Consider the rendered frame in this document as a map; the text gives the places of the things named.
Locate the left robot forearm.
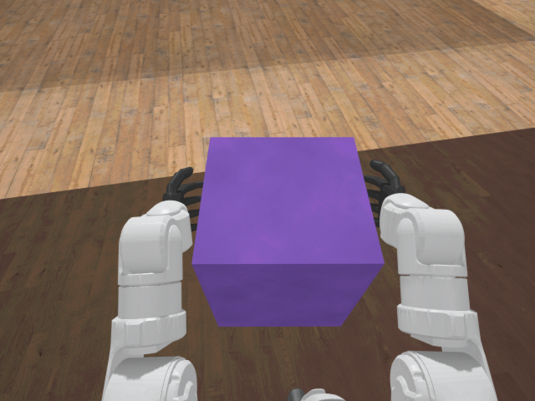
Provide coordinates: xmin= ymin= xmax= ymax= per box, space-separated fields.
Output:
xmin=101 ymin=200 xmax=192 ymax=401

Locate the right robot forearm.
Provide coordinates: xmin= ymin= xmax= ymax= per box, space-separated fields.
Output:
xmin=380 ymin=193 xmax=497 ymax=400

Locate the right robot hand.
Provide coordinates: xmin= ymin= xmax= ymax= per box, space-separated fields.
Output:
xmin=363 ymin=160 xmax=405 ymax=227

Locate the robot left upper arm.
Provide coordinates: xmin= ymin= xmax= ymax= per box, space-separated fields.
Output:
xmin=104 ymin=356 xmax=197 ymax=401

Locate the left robot hand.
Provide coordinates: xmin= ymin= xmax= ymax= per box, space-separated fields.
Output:
xmin=163 ymin=167 xmax=204 ymax=231

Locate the robot right upper arm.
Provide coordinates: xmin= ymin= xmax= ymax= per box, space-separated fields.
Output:
xmin=390 ymin=351 xmax=497 ymax=401

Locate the carton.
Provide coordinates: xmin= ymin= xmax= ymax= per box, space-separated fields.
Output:
xmin=191 ymin=137 xmax=385 ymax=327

